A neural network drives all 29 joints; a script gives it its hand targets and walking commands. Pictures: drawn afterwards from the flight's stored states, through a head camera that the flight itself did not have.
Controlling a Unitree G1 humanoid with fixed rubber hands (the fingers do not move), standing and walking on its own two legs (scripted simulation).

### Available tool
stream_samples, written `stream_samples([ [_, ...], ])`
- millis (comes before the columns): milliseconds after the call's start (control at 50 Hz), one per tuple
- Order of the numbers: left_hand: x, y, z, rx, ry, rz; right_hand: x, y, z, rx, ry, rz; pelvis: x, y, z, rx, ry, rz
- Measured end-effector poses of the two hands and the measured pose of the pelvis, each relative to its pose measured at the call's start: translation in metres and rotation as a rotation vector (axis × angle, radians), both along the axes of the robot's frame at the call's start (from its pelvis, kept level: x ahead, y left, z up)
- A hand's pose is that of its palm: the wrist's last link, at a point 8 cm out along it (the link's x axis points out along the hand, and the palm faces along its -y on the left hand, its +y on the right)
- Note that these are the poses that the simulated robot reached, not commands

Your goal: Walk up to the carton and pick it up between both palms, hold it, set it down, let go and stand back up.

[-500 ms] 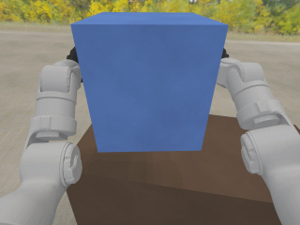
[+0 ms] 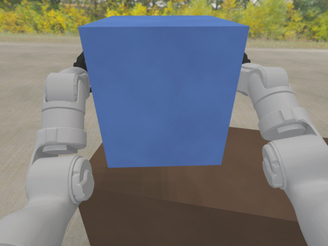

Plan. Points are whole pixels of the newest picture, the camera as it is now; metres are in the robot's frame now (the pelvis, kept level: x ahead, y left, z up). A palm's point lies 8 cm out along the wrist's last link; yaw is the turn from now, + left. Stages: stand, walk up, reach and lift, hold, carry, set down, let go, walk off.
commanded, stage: hold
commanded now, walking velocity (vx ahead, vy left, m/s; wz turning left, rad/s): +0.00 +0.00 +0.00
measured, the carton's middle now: (163, 85) +0.40 +0.00 +0.30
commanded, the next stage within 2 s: none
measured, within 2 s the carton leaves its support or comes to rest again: neither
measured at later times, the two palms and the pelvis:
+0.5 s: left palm (89, 77) +0.38 +0.18 +0.32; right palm (241, 76) +0.38 -0.18 +0.33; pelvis +0.01 +0.00 +0.00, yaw +0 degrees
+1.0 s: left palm (90, 75) +0.37 +0.17 +0.33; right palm (245, 73) +0.37 -0.18 +0.34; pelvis +0.01 +0.00 +0.00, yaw -1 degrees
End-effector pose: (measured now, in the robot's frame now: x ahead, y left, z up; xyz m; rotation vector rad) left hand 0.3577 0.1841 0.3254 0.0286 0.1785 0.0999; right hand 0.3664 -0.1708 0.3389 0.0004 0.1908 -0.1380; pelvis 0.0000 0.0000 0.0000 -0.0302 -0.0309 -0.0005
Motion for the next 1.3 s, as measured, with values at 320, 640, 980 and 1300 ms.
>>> stream_samples([
  [320,0.016,-0.006,0.003,0.027,0.008,-0.026,0.008,-0.006,-0.002,0.001,0.011,-0.019,-0.001,-0.001,0.0,0.002,0.037,-0.005],
  [640,0.023,-0.013,0.004,-0.005,-0.052,-0.026,0.012,-0.012,0.007,-0.005,-0.046,-0.03,0.016,0.001,0.0,-0.001,0.009,-0.004],
  [980,0.014,-0.014,0.002,-0.003,-0.035,-0.018,0.006,-0.014,0.002,-0.002,-0.027,-0.021,0.011,0.002,0.0,0.0,0.002,-0.014],
  [1300,0.019,-0.012,0.007,0.001,-0.023,-0.03,0.007,-0.011,0.008,0.005,-0.014,-0.035,0.004,0.003,0.0,0.003,0.035,-0.013],
])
